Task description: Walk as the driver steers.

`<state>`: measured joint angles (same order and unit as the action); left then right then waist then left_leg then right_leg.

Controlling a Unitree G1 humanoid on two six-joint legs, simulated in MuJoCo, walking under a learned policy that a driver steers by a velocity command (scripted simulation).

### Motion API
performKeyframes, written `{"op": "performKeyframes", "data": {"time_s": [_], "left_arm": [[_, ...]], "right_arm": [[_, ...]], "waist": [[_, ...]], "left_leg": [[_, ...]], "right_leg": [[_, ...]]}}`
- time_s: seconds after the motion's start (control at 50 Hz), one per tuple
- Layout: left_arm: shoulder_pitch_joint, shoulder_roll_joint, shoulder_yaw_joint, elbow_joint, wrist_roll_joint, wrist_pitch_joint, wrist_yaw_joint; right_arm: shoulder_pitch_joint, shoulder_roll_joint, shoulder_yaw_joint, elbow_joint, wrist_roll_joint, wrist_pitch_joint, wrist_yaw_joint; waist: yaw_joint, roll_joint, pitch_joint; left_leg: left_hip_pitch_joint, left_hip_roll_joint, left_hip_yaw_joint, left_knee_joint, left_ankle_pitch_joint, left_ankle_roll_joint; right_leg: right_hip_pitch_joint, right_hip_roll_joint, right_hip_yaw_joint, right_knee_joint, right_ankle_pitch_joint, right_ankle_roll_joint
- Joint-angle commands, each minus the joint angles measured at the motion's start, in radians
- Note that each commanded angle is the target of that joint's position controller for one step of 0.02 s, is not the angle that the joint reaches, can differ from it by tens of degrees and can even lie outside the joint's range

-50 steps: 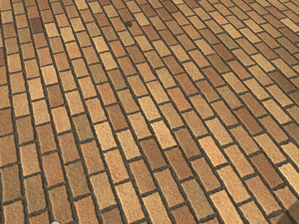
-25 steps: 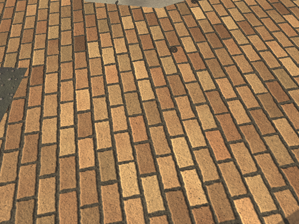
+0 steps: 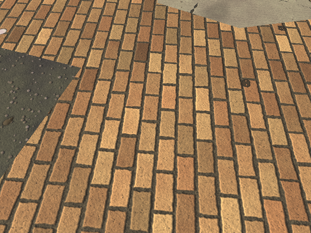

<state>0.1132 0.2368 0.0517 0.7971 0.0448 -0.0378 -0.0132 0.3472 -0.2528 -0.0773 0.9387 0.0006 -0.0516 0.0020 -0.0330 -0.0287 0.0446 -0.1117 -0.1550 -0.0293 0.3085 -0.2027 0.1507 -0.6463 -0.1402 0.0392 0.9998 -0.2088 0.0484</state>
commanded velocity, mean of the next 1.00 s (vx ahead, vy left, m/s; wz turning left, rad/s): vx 0.50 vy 0.00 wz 0.27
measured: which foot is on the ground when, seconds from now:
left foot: down 0.00-0.26, up 0.28-0.74, down 0.76-1.00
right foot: up 0.00-0.24, down 0.26-0.78, up 0.80-1.00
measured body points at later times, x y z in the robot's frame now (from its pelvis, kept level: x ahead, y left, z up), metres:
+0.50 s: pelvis +0.28 -0.04 +0.00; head +0.31 -0.05 +0.45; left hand +0.27 +0.24 -0.11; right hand +0.46 -0.27 -0.12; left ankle +0.25 +0.08 -0.66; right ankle +0.31 -0.13 -0.74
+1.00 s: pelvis +0.50 +0.08 +0.00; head +0.52 +0.11 +0.45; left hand +0.51 +0.36 -0.14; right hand +0.62 -0.16 -0.11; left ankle +0.47 +0.16 -0.74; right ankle +0.55 -0.06 -0.66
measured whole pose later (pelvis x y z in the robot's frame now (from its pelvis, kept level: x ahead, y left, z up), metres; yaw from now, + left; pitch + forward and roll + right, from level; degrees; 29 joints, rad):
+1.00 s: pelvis +0.50 +0.08 +0.00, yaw +13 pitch +1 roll +0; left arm 0.29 0.27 0.07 0.85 0.02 -0.01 -0.04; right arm 0.31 -0.23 -0.04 0.85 -0.02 -0.09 0.00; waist 0.00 -0.04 0.02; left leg -0.13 -0.01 0.16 0.32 -0.20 0.06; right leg -0.56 -0.07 0.00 1.09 -0.24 -0.04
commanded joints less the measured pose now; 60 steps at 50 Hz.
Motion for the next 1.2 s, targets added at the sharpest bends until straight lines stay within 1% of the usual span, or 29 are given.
{"op": "performKeyframes", "data": {"time_s": [0.02, 0.16, 0.2, 0.24, 0.26, 0.28, 0.3, 0.32, 0.34, 0.36, 0.42, 0.46, 0.52, 0.56, 0.6, 0.68, 0.72, 0.74, 0.76, 0.78, 0.8, 0.82, 0.84, 0.86, 0.9, 0.98, 1.08, 1.14, 1.2], "left_arm": [[-0.053, 0.072, 0.011, -0.076, -0.002, 0.007, -0.004], [-0.24, 0.084, -0.01, -0.17, -0.015, -0.014, -0.014], [-0.183, 0.108, -0.007, -0.169, -0.02, -0.024, -0.011], [0.029, 0.158, 0.014, -0.108, -0.023, -0.036, 0.007], [0.179, 0.19, 0.026, -0.078, -0.014, -0.049, 0.021], [0.333, 0.268, 0.041, -0.077, 0.011, -0.051, 0.04], [0.256, 0.328, 0.055, -0.086, 0.018, -0.036, 0.034], [0.174, 0.218, 0.04, -0.105, -0.002, -0.024, 0.028], [0.111, 0.133, 0.018, -0.113, -0.011, -0.023, 0.025], [0.094, 0.106, 0.01, -0.103, -0.008, -0.025, 0.022], [0.142, 0.109, 0.009, -0.061, -0.02, -0.051, 0.019], [0.167, 0.118, 0.014, -0.046, -0.029, -0.068, 0.012], [0.198, 0.125, 0.019, -0.027, -0.028, -0.071, 0.011], [0.239, 0.117, 0.014, -0.003, -0.022, -0.072, 0.004], [0.247, 0.125, 0.013, 0.013, -0.027, -0.072, -0.002], [0.317, 0.167, 0.02, 0.057, -0.036, -0.056, -0.003], [0.326, 0.193, 0.026, 0.073, -0.031, -0.044, 0.0], [0.321, 0.199, 0.026, 0.079, -0.033, -0.039, 0.001], [0.321, 0.179, 0.019, 0.082, -0.039, -0.036, 0.001], [0.304, 0.122, 0.001, 0.037, -0.045, -0.041, -0.002], [0.4, 0.015, -0.02, 0.003, -0.064, -0.037, -0.005], [0.341, 0.131, 0.012, 0.029, -0.042, -0.019, 0.01], [0.291, 0.122, 0.017, 0.018, -0.045, -0.019, 0.004], [0.282, 0.1, 0.014, 0.026, -0.047, -0.018, 0.0], [0.302, 0.086, 0.019, 0.046, -0.024, 0.007, -0.012], [0.22, 0.054, 0.022, 0.015, -0.017, 0.034, -0.034], [0.057, 0.041, 0.013, -0.043, -0.013, 0.036, -0.05], [-0.047, 0.036, 0.001, -0.084, -0.009, 0.033, -0.062], [-0.098, 0.049, 0.0, -0.114, -0.004, 0.032, -0.066]], "right_arm": [[0.067, -0.14, -0.027, -0.053, 0.0, -0.013, -0.002], [0.151, -0.163, -0.029, -0.067, -0.016, -0.006, -0.016], [0.109, -0.182, -0.033, -0.084, -0.018, -0.008, -0.024], [0.042, -0.208, -0.039, -0.106, -0.018, -0.016, -0.015], [0.022, -0.196, -0.036, -0.115, -0.008, -0.024, -0.004], [0.051, -0.096, -0.009, -0.153, -0.001, -0.031, 0.001], [0.188, -0.06, -0.002, -0.179, 0.025, -0.023, -0.001], [0.148, -0.139, -0.009, -0.138, -0.015, -0.003, -0.01], [0.071, -0.142, -0.011, -0.143, -0.023, 0.003, 0.002], [0.038, -0.122, -0.008, -0.15, -0.022, 0.007, 0.01], [0.022, -0.097, -0.003, -0.165, -0.036, 0.038, 0.036], [-0.029, -0.087, 0.001, -0.192, -0.036, 0.048, 0.047], [-0.132, -0.078, 0.007, -0.235, -0.038, 0.051, 0.059], [-0.194, -0.051, 0.02, -0.254, -0.037, 0.042, 0.062], [-0.253, -0.032, 0.035, -0.268, -0.038, 0.034, 0.066], [-0.352, -0.044, 0.046, -0.294, -0.043, 0.021, 0.062], [-0.325, -0.061, 0.042, -0.289, -0.044, 0.009, 0.05], [-0.241, -0.074, 0.035, -0.262, -0.048, -0.002, 0.042], [-0.086, -0.105, 0.021, -0.208, -0.062, -0.017, 0.029], [0.089, -0.188, -0.001, -0.179, -0.086, -0.025, 0.011], [0.101, -0.289, -0.025, -0.184, -0.077, -0.018, -0.002], [0.071, -0.237, -0.019, -0.189, -0.045, -0.011, -0.004], [-0.005, -0.162, 0.004, -0.187, -0.039, -0.014, -0.003], [-0.051, -0.108, 0.017, -0.183, -0.033, -0.021, 0.001], [-0.093, -0.064, 0.029, -0.176, -0.025, -0.033, -0.005], [-0.054, -0.082, 0.019, -0.144, -0.015, -0.063, -0.01], [-0.004, -0.079, 0.017, -0.107, -0.021, -0.062, -0.013], [0.027, -0.106, 0.009, -0.088, -0.021, -0.059, -0.017], [0.066, -0.129, 0.002, -0.064, -0.023, -0.045, -0.022]], "waist": [[-0.011, 0.076, -0.003], [-0.071, 0.107, 0.004], [-0.028, 0.12, -0.004], [0.071, 0.106, -0.095], [0.15, 0.06, -0.184], [0.179, -0.078, -0.349], [0.062, -0.319, -0.403], [0.045, -0.116, -0.255], [0.045, -0.016, -0.12], [0.035, 0.006, -0.063], [0.016, -0.076, -0.038], [0.014, -0.072, -0.034], [0.027, -0.057, -0.012], [0.043, -0.05, 0.001], [0.048, -0.057, 0.012], [0.073, -0.059, 0.023], [0.054, -0.07, 0.003], [0.01, -0.064, -0.039], [-0.055, -0.024, -0.133], [-0.121, 0.09, -0.279], [-0.068, 0.318, -0.382], [-0.083, 0.155, -0.307], [-0.042, 0.131, -0.169], [-0.013, 0.12, -0.099], [0.034, 0.151, -0.048], [0.053, 0.115, -0.019], [0.031, 0.101, 0.033], [0.005, 0.103, 0.057], [-0.007, 0.096, 0.064]], "left_leg": [[0.027, 0.249, -0.231, -0.092, 0.427, 0.092], [0.183, 0.277, -0.308, -0.008, 0.512, 0.08], [0.158, 0.285, -0.326, 0.034, 0.562, 0.047], [0.081, 0.24, -0.302, 0.223, 0.742, -0.001], [-0.023, 0.179, -0.263, 0.431, 0.643, -0.024], [-0.164, 0.107, -0.178, 0.73, 0.195, -0.038], [-0.44, -0.011, -0.101, 0.935, -0.384, -0.06], [-0.513, 0.094, -0.106, 1.008, -0.287, -0.053], [-0.505, 0.13, -0.087, 0.969, -0.187, -0.06], [-0.482, 0.159, -0.076, 0.927, -0.143, -0.07], [-0.439, 0.194, -0.048, 0.879, -0.11, -0.086], [-0.496, 0.207, -0.042, 0.865, -0.067, -0.093], [-0.587, 0.226, -0.028, 0.794, 0.027, -0.109], [-0.569, 0.209, -0.033, 0.659, 0.091, -0.113], [-0.498, 0.195, 0.009, 0.49, 0.146, -0.114], [-0.404, 0.191, 0.098, 0.306, 0.101, -0.101], [-0.338, 0.164, 0.102, 0.247, 0.016, -0.084], [-0.226, 0.14, 0.104, 0.186, 0.011, -0.071], [-0.006, 0.142, 0.091, 0.131, 0.056, -0.049], [0.26, 0.37, -0.136, 0.117, -0.028, -0.003], [0.456, 0.634, -0.54, 0.015, -0.043, 0.087], [0.344, 0.599, -0.516, 0.0, -0.051, 0.079], [0.227, 0.541, -0.36, -0.021, -0.004, 0.05], [0.127, 0.493, -0.252, -0.065, 0.059, 0.021], [0.02, 0.431, -0.117, -0.118, 0.11, -0.018], [0.008, 0.425, 0.006, -0.172, 0.212, -0.003], [0.036, 0.406, 0.14, -0.18, 0.26, 0.0], [0.065, 0.418, 0.2, -0.173, 0.307, -0.009], [0.157, 0.436, 0.245, -0.113, 0.45, -0.026]], "right_leg": [[-0.059, 0.037, -0.05, -0.105, 0.108, 0.015], [-0.057, 0.107, -0.041, -0.353, 0.16, -0.021], [0.076, 0.127, -0.027, -0.436, 0.127, -0.047], [0.387, 0.179, -0.047, -0.496, 0.07, -0.084], [0.616, 0.114, 0.002, -0.541, 0.091, -0.114], [0.844, -0.158, 0.268, -0.549, -0.079, -0.153], [0.949, -0.342, 0.749, -0.707, -0.121, -0.269], [0.804, -0.3, 0.704, -0.72, -0.28, -0.264], [0.657, -0.24, 0.511, -0.739, -0.256, -0.241], [0.571, -0.189, 0.371, -0.764, -0.131, -0.219], [0.484, -0.127, 0.153, -0.806, 0.11, -0.195], [0.503, -0.134, 0.082, -0.829, 0.199, -0.207], [0.536, -0.128, -0.018, -0.853, 0.248, -0.212], [0.525, -0.098, -0.062, -0.861, 0.282, -0.212], [0.508, -0.073, -0.106, -0.864, 0.302, -0.204], [0.583, -0.098, -0.066, -0.825, 0.415, -0.21], [0.637, -0.112, -0.046, -0.739, 0.554, -0.204], [0.641, -0.096, -0.054, -0.631, 0.648, -0.19], [0.576, -0.047, -0.088, -0.448, 0.618, -0.17], [0.384, 0.007, -0.119, -0.166, 0.289, -0.147], [0.059, 0.164, -0.127, 0.126, -0.341, -0.115], [0.006, 0.126, -0.004, 0.212, -0.305, -0.131], [-0.011, 0.089, 0.015, 0.2, -0.222, -0.138], [0.014, 0.064, 0.006, 0.156, -0.163, -0.131], [0.072, 0.044, -0.005, 0.124, -0.106, -0.109], [0.003, 0.036, -0.016, 0.12, 0.009, -0.086], [-0.065, 0.035, -0.043, -0.073, 0.168, -0.073], [-0.017, 0.048, -0.101, -0.234, 0.21, -0.096], [0.016, 0.078, -0.154, -0.325, 0.131, -0.141]]}}
Keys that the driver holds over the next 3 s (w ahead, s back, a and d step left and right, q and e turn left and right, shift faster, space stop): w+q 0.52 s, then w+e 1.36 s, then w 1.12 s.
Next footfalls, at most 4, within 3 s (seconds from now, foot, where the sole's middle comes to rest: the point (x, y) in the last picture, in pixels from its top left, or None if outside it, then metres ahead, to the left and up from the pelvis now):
0.26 right None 0.35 -0.13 -0.78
0.76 left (112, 225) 0.51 0.17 -0.78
1.30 right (147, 160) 0.82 0.02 -0.78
1.84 left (124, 109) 1.15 0.15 -0.78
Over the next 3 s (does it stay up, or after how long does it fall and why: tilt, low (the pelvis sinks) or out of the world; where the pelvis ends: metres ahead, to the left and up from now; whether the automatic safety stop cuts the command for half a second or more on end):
stays up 1.52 -0.14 -0.01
